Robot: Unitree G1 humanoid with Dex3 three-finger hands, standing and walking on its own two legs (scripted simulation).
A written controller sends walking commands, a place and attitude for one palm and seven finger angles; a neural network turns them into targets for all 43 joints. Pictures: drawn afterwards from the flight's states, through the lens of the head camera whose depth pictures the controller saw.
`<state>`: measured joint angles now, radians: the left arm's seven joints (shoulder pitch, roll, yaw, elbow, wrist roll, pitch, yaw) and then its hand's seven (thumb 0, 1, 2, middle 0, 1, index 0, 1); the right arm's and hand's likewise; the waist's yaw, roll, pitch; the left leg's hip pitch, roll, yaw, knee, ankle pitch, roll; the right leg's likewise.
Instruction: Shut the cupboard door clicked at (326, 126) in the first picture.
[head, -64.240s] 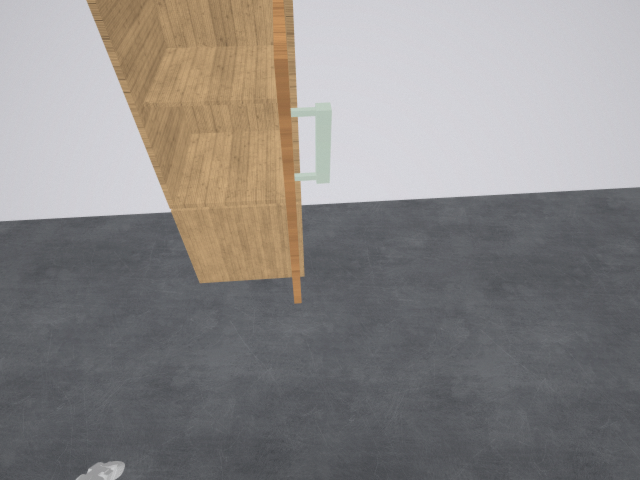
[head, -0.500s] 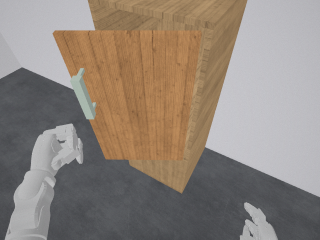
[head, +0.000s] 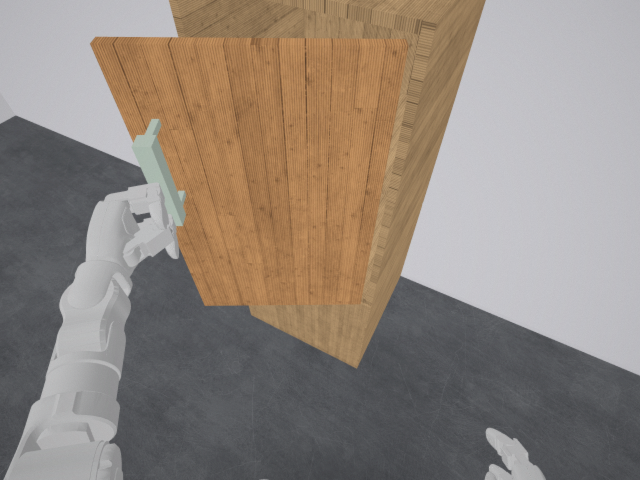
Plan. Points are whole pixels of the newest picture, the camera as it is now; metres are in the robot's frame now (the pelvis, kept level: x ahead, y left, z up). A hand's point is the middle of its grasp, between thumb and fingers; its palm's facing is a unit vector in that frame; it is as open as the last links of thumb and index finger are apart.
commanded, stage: bring the fist close to the handle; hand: left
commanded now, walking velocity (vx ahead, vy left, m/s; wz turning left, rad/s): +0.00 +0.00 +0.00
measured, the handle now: (165, 174) +0.49 +0.25 +0.10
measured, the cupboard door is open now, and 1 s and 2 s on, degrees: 29 25 8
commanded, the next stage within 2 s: push the door shut along its arc in 0.42 s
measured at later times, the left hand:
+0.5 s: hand (179, 220) +0.40 +0.20 +0.11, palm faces +0.08 -1.00 -0.03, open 3.1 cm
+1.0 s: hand (175, 196) +0.44 +0.21 +0.11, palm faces -0.05 -1.00 -0.01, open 3.1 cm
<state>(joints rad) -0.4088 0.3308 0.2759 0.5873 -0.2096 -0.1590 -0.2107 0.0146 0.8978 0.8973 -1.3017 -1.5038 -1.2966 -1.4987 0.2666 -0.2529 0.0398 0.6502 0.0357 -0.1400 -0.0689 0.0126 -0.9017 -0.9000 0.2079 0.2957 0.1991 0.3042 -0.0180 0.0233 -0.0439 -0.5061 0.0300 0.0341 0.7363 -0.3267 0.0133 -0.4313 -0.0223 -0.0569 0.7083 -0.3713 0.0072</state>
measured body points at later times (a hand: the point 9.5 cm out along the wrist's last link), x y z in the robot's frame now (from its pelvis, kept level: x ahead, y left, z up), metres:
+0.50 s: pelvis +0.01 +0.00 +0.00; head +0.04 -0.01 +0.45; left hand +0.39 +0.25 +0.11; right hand +0.10 -0.26 -0.11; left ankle +0.03 +0.11 -0.71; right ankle -0.01 -0.13 -0.71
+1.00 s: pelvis +0.00 -0.01 -0.01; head +0.06 +0.00 +0.44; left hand +0.43 +0.27 +0.12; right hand +0.08 -0.28 -0.12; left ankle +0.03 +0.11 -0.71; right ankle -0.01 -0.13 -0.71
